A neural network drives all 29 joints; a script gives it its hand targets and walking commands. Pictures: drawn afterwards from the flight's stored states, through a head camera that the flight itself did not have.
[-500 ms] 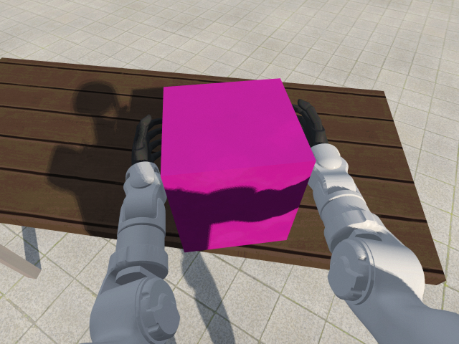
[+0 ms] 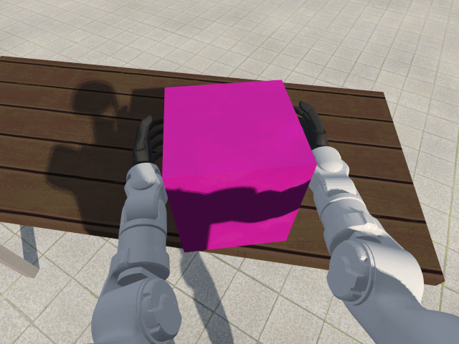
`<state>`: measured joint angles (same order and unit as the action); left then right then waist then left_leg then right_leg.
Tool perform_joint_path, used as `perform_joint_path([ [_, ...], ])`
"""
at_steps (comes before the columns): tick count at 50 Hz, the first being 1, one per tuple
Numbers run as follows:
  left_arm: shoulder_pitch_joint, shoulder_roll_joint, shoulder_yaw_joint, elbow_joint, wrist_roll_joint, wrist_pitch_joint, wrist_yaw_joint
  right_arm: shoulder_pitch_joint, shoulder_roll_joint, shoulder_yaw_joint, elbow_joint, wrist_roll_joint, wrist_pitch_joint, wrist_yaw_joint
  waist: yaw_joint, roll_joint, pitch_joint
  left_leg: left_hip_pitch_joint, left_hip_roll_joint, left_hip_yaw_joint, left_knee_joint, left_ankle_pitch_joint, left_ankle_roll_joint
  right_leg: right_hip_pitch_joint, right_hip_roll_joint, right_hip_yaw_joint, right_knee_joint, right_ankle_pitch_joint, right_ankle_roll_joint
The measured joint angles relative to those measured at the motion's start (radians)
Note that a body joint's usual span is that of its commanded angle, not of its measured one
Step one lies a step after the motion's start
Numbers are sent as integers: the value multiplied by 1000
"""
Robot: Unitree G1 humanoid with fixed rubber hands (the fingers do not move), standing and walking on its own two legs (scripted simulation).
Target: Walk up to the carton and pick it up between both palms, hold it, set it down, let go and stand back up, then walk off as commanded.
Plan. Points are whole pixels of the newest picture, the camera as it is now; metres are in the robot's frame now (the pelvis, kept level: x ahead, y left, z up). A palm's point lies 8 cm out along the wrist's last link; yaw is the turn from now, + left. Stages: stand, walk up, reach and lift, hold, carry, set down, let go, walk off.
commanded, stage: set down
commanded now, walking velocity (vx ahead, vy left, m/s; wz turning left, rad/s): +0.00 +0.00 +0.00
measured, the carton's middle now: (230, 170) +0.42 +0.07 +0.05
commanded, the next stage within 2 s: none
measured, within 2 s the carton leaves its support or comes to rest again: neither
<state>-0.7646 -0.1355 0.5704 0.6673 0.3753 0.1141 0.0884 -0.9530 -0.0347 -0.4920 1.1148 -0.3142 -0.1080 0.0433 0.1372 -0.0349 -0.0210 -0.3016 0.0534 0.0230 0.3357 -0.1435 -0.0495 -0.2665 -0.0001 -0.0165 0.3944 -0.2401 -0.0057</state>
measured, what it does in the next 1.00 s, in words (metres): stands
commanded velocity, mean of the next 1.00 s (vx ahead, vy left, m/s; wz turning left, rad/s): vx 0.00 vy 0.00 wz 0.00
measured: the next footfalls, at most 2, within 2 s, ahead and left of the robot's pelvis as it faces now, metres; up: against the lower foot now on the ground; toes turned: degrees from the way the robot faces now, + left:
none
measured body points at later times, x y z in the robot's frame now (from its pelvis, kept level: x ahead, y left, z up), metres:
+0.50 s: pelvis -0.01 +0.00 +0.00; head +0.05 +0.01 +0.44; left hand +0.40 +0.22 +0.06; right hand +0.46 -0.08 +0.08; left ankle +0.01 +0.15 -0.74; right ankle -0.03 -0.11 -0.74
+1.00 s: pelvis -0.02 +0.00 -0.01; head +0.04 -0.01 +0.44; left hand +0.38 +0.22 +0.06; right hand +0.45 -0.12 +0.08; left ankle +0.01 +0.15 -0.74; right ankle -0.03 -0.11 -0.74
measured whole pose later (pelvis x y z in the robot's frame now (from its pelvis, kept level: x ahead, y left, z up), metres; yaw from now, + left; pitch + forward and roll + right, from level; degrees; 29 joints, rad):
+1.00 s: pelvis -0.02 +0.00 -0.01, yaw -2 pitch +11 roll -1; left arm -0.69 0.02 0.32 0.76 0.07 0.08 0.19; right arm -0.94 -0.25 0.10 1.18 0.32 -0.09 -0.04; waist 0.14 0.03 -0.10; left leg -0.48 0.10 0.02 0.44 -0.15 -0.05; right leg -0.41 0.04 -0.01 0.39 -0.19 -0.02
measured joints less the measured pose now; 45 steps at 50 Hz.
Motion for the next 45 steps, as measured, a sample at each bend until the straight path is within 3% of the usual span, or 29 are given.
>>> perform_joint_path([
  [14, 0, 3, 2, 11, 6, -18, 4, 4, 1, -1, 0, 20, -5, 3, 0, -4, 0, -1, 0, 0, 1, 0, 0, 0, 0, 0, 0, 0, 0],
  [18, 0, 23, -6, 31, -16, -21, 55, 3, -19, 112, 15, 144, -5, -20, 0, 6, 1, -17, 7, 0, 19, -6, 0, -9, 7, 0, 0, 3, -1],
  [23, -1, 85, -91, 110, -139, -30, 96, -7, -55, 301, 57, 334, -5, -66, 0, 23, 1, -62, 23, 0, 56, -16, 0, -38, 22, 1, 0, 14, -6],
  [26, -3, 115, -139, 155, -201, -48, 111, -9, -70, 380, 63, 409, -3, -80, 0, 29, -12, -104, 32, 0, 75, -19, -1, -73, 30, 2, 0, 23, -8],
  [37, -5, 143, -215, 177, -298, -69, 130, -11, -129, 501, 63, 534, 12, -87, 1, 50, -64, -186, 42, 0, 105, -21, -3, -143, 41, 4, 0, 41, -10],
  [45, 9, 150, -229, 164, -302, -43, 113, -6, -197, 586, 63, 612, 20, -87, 1, 54, -73, -184, 45, 0, 104, -14, -3, -143, 43, 5, 0, 47, -10],
])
